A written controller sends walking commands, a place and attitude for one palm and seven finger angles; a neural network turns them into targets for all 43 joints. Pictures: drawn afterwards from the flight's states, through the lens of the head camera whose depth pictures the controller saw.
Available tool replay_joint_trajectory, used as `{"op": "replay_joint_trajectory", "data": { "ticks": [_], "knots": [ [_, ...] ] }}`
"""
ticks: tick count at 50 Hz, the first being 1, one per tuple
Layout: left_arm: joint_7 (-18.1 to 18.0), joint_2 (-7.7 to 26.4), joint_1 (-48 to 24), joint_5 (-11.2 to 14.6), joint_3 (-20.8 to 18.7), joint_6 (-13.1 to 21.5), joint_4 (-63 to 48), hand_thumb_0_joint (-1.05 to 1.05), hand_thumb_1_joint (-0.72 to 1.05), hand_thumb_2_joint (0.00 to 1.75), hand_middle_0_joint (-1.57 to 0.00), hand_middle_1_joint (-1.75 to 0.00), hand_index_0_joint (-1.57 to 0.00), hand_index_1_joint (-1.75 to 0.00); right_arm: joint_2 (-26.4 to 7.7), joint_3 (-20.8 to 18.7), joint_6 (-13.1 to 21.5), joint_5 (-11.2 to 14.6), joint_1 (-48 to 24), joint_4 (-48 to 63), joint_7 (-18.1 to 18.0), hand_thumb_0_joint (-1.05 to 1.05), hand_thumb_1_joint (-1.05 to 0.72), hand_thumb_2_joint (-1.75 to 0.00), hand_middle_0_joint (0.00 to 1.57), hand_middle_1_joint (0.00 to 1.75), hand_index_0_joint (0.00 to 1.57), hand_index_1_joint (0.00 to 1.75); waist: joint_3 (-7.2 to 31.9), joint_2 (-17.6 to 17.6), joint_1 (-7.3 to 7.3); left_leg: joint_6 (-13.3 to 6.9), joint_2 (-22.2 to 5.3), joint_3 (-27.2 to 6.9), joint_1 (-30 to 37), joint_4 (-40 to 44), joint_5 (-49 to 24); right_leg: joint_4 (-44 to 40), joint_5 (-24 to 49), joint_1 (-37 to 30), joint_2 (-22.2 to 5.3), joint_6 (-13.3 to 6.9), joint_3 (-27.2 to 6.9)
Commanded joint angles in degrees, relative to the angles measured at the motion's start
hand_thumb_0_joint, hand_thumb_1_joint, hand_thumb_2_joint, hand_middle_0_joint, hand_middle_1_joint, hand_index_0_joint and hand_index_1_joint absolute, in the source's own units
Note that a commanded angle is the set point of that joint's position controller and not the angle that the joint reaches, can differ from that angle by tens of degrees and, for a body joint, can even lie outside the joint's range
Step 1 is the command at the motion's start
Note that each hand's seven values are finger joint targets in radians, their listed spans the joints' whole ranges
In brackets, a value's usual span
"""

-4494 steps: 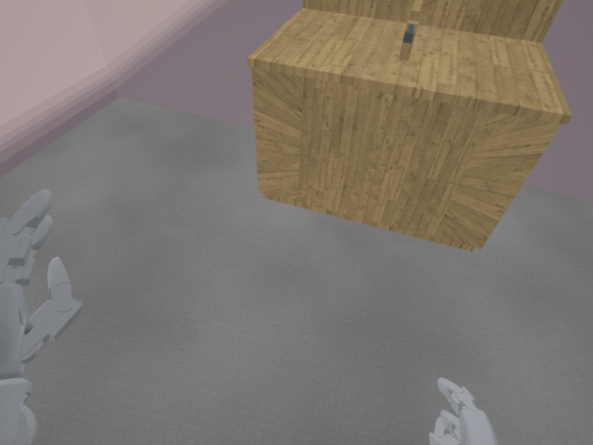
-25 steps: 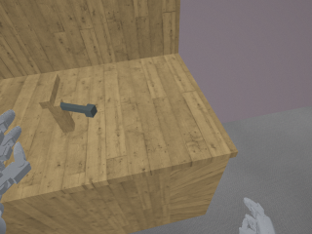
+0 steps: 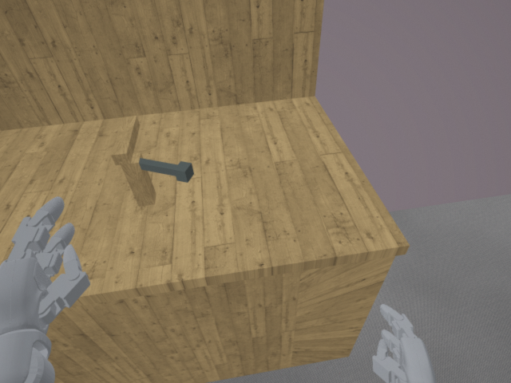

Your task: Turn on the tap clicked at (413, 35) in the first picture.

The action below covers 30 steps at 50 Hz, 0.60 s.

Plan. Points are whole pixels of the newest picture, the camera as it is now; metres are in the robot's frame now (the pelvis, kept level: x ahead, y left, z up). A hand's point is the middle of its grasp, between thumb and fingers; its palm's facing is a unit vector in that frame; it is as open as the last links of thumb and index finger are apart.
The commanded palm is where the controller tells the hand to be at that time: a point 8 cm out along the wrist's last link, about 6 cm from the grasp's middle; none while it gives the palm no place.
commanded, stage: turn the palm inward beside the body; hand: left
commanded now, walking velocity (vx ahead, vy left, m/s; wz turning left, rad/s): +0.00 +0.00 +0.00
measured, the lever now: (184, 171) +0.46 +0.21 +0.09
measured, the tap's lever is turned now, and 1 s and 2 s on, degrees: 64 64 64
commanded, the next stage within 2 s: reach beside the lever's end, fingers flat in 0.82 s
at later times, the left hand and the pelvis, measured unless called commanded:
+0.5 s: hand (80, 273) +0.20 +0.25 +0.15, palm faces +0.43 -0.89 -0.14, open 7.4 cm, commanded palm +0.14 +0.29 +0.16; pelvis +0.01 +0.02 +0.00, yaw +0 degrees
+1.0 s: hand (89, 279) +0.19 +0.24 +0.15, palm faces +0.44 -0.89 -0.13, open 7.4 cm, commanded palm +0.15 +0.28 +0.15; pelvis +0.01 +0.01 +0.00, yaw +0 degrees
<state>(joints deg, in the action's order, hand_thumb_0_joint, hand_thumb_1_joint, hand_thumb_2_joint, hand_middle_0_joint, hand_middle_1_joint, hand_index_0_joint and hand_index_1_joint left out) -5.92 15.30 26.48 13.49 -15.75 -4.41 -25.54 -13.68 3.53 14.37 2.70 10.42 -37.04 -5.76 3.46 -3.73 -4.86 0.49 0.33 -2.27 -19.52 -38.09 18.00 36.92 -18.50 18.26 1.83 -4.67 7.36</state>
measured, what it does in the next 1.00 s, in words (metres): stands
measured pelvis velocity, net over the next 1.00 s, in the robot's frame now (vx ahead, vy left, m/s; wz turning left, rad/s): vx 0.01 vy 0.01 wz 0.00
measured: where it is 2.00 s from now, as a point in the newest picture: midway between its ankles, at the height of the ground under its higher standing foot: outside the picture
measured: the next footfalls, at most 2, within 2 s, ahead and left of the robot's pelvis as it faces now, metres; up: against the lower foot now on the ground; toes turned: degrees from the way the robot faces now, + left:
none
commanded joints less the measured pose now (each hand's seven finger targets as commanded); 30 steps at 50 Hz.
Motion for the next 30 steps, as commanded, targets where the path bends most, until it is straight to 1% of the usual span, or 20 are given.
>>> {"op": "replay_joint_trajectory", "data": {
  "ticks": [1,2,4,6,8,11,12,13,15,16,18,19,20,21,22,23,25,26,27,30],
  "knots": [
    [-1.6,9.9,-6.8,-1.0,-3.6,3.6,-15.0,0.00,0.90,0.90,-0.20,-0.30,-0.20,-0.30,-5.8,-2.4,4.1,0.3,-10.3,9.4,-0.8,0.00,-0.90,-0.90,0.20,0.30,0.20,0.30,-0.7,1.4,0.53,-2.8,0.0,-1.5,-1.0,4.9,4.3,-12.3,-10.4,2.5,-4.8,4.2,-8.5],
    [-2.0,9.0,-6.9,-1.2,-2.6,3.9,-15.6,0.00,0.90,0.90,-0.20,-0.30,-0.20,-0.30,-5.6,-2.4,4.1,0.3,-10.5,9.5,-0.7,0.00,-0.90,-0.90,0.20,0.30,0.20,0.30,-0.6,2.2,0.66,-2.7,0.1,-1.5,-1.2,4.8,5.3,-12.5,-12.1,2.8,-4.9,4.2,-8.6],
    [-2.9,8.8,-5.2,-1.6,-2.5,4.3,-16.4,0.00,0.90,0.90,-0.20,-0.30,-0.20,-0.30,-5.4,-2.5,4.3,0.0,-11.1,9.5,-0.5,0.00,-0.90,-0.90,0.20,0.30,0.20,0.30,0.0,1.0,0.16,-2.5,0.2,-1.5,-1.2,4.5,6.4,-12.1,-13.4,3.0,-4.9,4.0,-8.2],
    [-3.6,9.3,-4.2,-1.8,-3.4,4.5,-17.4,0.00,0.90,0.90,-0.20,-0.30,-0.20,-0.30,-5.5,-2.4,4.4,0.1,-11.0,9.3,-0.3,0.00,-0.90,-0.90,0.20,0.30,0.20,0.30,0.1,-0.8,-0.08,-2.5,0.3,-1.7,-1.0,5.1,8.0,-11.2,-12.7,3.3,-4.4,3.9,-6.9],
    [-4.0,7.7,-2.6,-1.5,-2.6,4.1,-16.4,0.00,0.90,0.90,-0.20,-0.30,-0.20,-0.30,-5.4,-2.3,4.3,-0.1,-11.1,9.4,-0.3,0.00,-0.90,-0.90,0.20,0.30,0.20,0.30,-0.4,0.9,0.14,-2.5,0.3,-2.0,-1.7,5.3,8.7,-10.7,-12.4,3.4,-4.1,4.1,-6.2],
    [-3.9,7.1,-1.1,-1.3,-2.4,3.1,-17.0,0.00,0.90,0.90,-0.20,-0.30,-0.20,-0.30,-5.6,-2.2,4.4,-0.1,-10.9,9.2,-0.4,0.00,-0.90,-0.90,0.20,0.30,0.20,0.30,-0.5,-0.6,0.15,-2.6,0.2,-2.4,-1.1,5.8,7.6,-10.0,-9.1,2.8,-3.8,3.7,-5.3],
    [-3.6,6.2,-1.6,-1.2,-1.5,2.9,-17.2,0.00,0.90,0.90,-0.20,-0.30,-0.20,-0.30,-5.6,-2.1,4.3,-0.1,-10.5,9.3,-0.4,0.00,-0.90,-0.90,0.20,0.30,0.20,0.30,-0.7,0.3,0.51,-2.6,0.1,-2.7,-1.0,6.1,7.0,-9.3,-7.6,3.0,-3.6,3.8,-4.8],
    [-3.6,6.6,-1.6,-1.0,-2.1,2.6,-17.3,0.00,0.90,0.90,-0.20,-0.30,-0.20,-0.30,-5.8,-2.2,4.3,-0.2,-10.5,9.3,-0.5,0.00,-0.90,-0.90,0.20,0.30,0.20,0.30,0.2,-0.1,0.30,-2.7,0.1,-2.7,-0.7,6.0,5.8,-9.3,-6.2,2.2,-3.5,3.7,-4.9],
    [-3.5,6.9,-2.4,-0.6,-2.4,2.3,-17.9,0.00,0.90,0.90,-0.20,-0.30,-0.20,-0.30,-6.1,-2.2,4.5,-0.4,-9.7,9.2,-0.8,0.00,-0.90,-0.90,0.20,0.30,0.20,0.30,1.0,1.6,0.43,-2.7,-0.1,-3.0,-0.2,5.8,2.1,-8.8,-3.1,1.6,-3.3,3.6,-4.4],
    [-3.3,7.4,-2.5,-0.8,-2.9,2.0,-18.1,0.00,0.90,0.90,-0.20,-0.30,-0.20,-0.30,-6.1,-2.1,4.6,-0.3,-9.8,9.1,-0.9,0.00,-0.90,-0.90,0.20,0.30,0.20,0.30,1.1,0.7,0.39,-2.7,0.0,-3.0,0.5,5.9,0.6,-8.7,-1.6,1.3,-3.1,3.5,-4.3],
    [-2.9,6.3,-2.4,-0.5,-2.1,2.0,-17.8,0.00,0.90,0.90,-0.20,-0.30,-0.20,-0.30,-6.1,-2.1,4.7,-0.4,-9.0,9.0,-0.9,0.00,-0.90,-0.90,0.20,0.30,0.20,0.30,1.7,1.7,0.48,-2.4,-0.2,-3.3,1.4,5.9,-3.2,-7.9,2.0,0.8,-2.9,3.4,-3.8],
    [-2.7,5.9,-2.4,-0.2,-2.2,2.0,-18.1,0.00,0.90,0.90,-0.20,-0.30,-0.20,-0.30,-6.1,-2.2,4.8,-0.5,-8.9,8.9,-0.9,0.00,-0.90,-0.90,0.20,0.30,0.20,0.30,2.7,0.5,0.38,-2.3,-0.2,-3.1,2.3,5.7,-4.9,-7.6,3.8,0.4,-3.0,3.3,-3.7],
    [-2.6,6.0,-2.0,-0.1,-2.3,2.0,-18.0,0.00,0.90,0.90,-0.20,-0.30,-0.20,-0.30,-6.2,-2.3,4.9,-0.5,-8.4,8.7,-0.9,0.00,-0.90,-0.90,0.20,0.30,0.20,0.30,3.4,0.6,0.26,-1.9,-0.3,-3.2,2.8,5.8,-7.6,-7.0,6.2,-0.4,-2.9,3.1,-3.4],
    [-2.3,6.5,-1.8,-0.1,-3.1,1.7,-18.2,0.00,0.90,0.90,-0.20,-0.30,-0.20,-0.30,-6.2,-2.2,4.9,-0.5,-8.3,8.6,-0.9,0.00,-0.90,-0.90,0.20,0.30,0.20,0.30,4.4,-1.5,-0.07,-1.6,-0.1,-3.0,3.5,5.8,-9.7,-6.7,8.3,-1.1,-2.8,3.0,-3.4],
    [-2.2,5.4,-1.3,0.0,-2.3,1.7,-18.0,0.00,0.90,0.90,-0.20,-0.30,-0.20,-0.30,-6.0,-2.3,4.9,-0.6,-7.6,8.6,-0.9,0.00,-0.90,-0.90,0.20,0.30,0.20,0.30,4.7,0.8,0.17,-1.2,-0.3,-3.1,4.0,5.8,-12.0,-6.1,10.4,-1.3,-2.7,3.0,-2.9],
    [-2.0,5.5,-0.3,0.1,-2.5,1.7,-17.5,0.00,0.90,0.90,-0.20,-0.30,-0.20,-0.30,-6.2,-2.5,4.8,-0.7,-7.3,8.5,-0.8,0.00,-0.90,-0.90,0.20,0.30,0.20,0.30,5.2,1.4,-0.04,-1.1,-0.3,-2.6,4.2,5.4,-14.0,-6.0,12.7,-2.0,-2.7,3.1,-3.0],
    [-1.5,5.1,0.1,0.4,-2.3,1.3,-16.8,0.00,0.90,0.90,-0.20,-0.30,-0.20,-0.30,-6.1,-2.6,4.3,-0.6,-6.9,8.5,-0.7,0.00,-0.90,-0.90,0.20,0.30,0.20,0.30,5.6,2.2,-0.13,-0.7,-0.4,-2.5,4.3,5.5,-15.7,-5.8,14.2,-2.5,-2.7,3.1,-2.8],
    [-1.5,6.0,0.0,0.2,-3.2,1.0,-17.1,0.00,0.90,0.90,-0.20,-0.30,-0.20,-0.30,-6.2,-2.6,4.1,-0.5,-7.2,8.5,-0.7,0.00,-0.90,-0.90,0.20,0.30,0.20,0.30,5.9,0.8,-0.39,-0.7,-0.3,-2.4,4.7,5.5,-16.6,-5.9,14.8,-3.0,-2.6,3.0,-3.0],
    [-1.5,4.9,-0.5,0.2,-2.2,1.0,-17.4,0.00,0.90,0.90,-0.20,-0.30,-0.20,-0.30,-5.9,-2.5,4.0,-0.5,-7.1,8.7,-0.6,0.00,-0.90,-0.90,0.20,0.30,0.20,0.30,5.4,0.5,-0.23,-0.5,-0.3,-2.3,4.9,5.6,-16.3,-6.0,14.6,-2.6,-2.8,3.1,-2.9],
    [-1.6,5.1,-0.3,0.5,-2.8,0.7,-15.8,0.00,0.90,0.90,-0.20,-0.30,-0.20,-0.30,-6.1,-2.7,3.3,-0.5,-6.9,8.6,-0.7,0.00,-0.90,-0.90,0.20,0.30,0.20,0.30,4.3,3.5,-0.18,-0.7,-0.5,-2.2,4.2,6.0,-15.2,-6.7,13.8,-2.5,-2.6,3.2,-2.9]
  ]
}}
